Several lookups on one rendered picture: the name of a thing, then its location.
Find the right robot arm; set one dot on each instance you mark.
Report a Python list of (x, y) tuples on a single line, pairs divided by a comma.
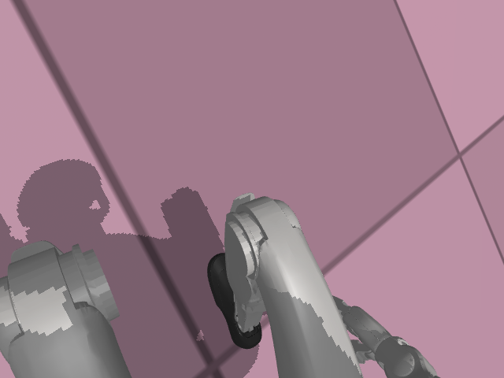
[(400, 360)]

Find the right robot foot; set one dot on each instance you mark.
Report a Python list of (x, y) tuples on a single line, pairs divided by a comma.
[(223, 296)]

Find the right robot hand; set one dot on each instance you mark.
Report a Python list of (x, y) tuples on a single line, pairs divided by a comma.
[(362, 325)]

